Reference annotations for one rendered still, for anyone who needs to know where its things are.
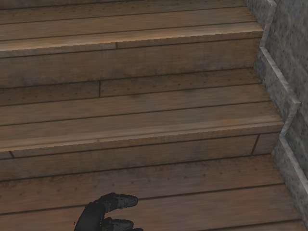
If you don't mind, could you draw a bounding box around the robot left hand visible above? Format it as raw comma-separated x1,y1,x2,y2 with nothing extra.
73,192,143,231

